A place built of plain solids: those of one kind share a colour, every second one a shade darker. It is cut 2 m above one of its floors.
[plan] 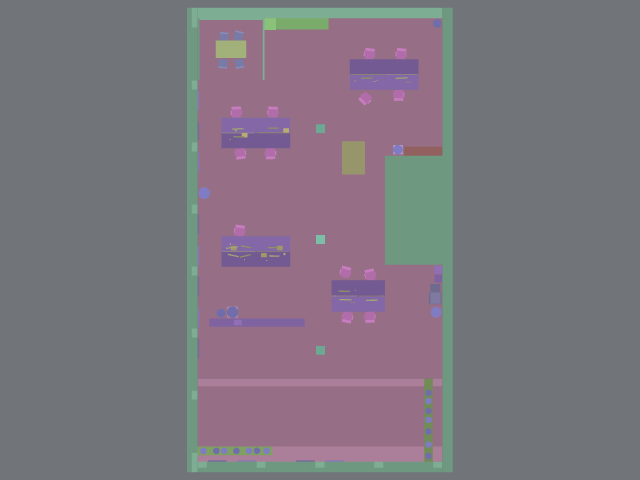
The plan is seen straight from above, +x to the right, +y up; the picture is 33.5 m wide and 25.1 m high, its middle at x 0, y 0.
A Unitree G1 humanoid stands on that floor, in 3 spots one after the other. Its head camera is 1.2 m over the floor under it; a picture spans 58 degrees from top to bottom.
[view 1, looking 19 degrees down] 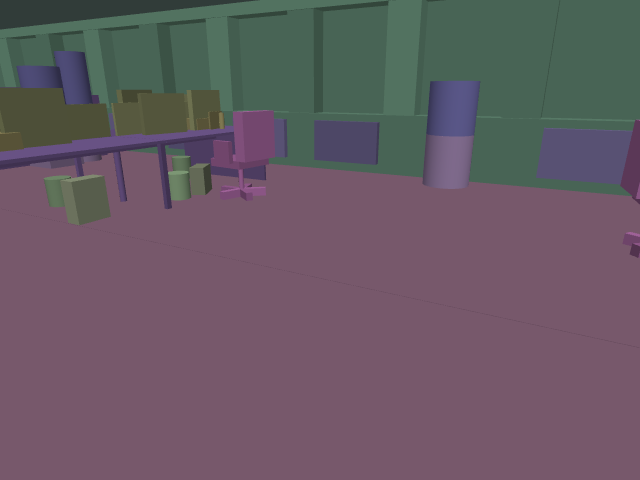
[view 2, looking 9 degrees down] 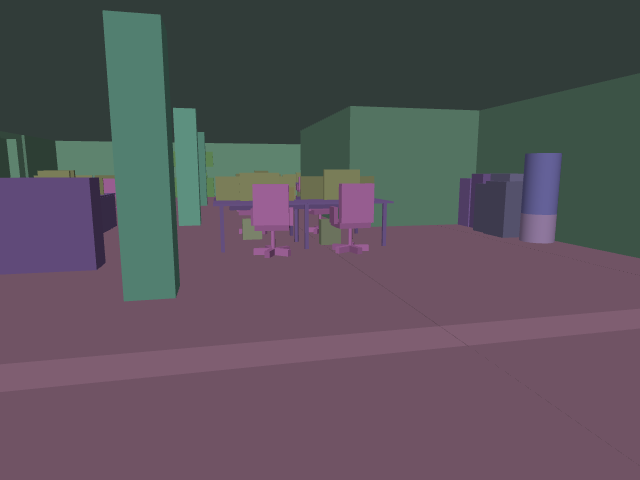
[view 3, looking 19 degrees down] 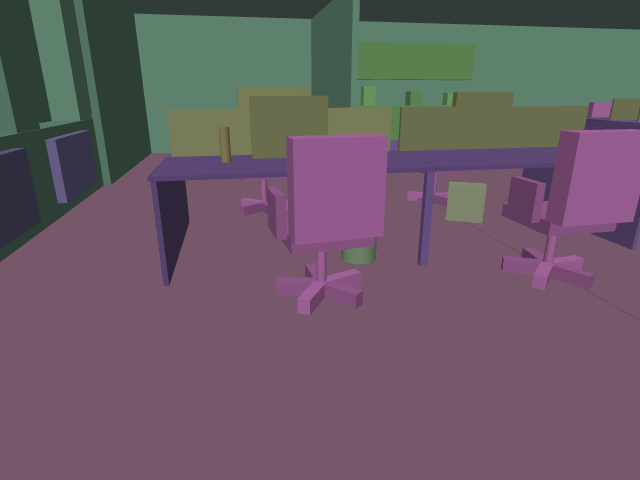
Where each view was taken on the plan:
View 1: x -0.12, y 3.67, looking -152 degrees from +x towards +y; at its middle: floor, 3.69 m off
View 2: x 0.70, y -10.21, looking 77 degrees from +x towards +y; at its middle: bag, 7.19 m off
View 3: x -4.64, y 2.16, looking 79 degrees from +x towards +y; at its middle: chair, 2.22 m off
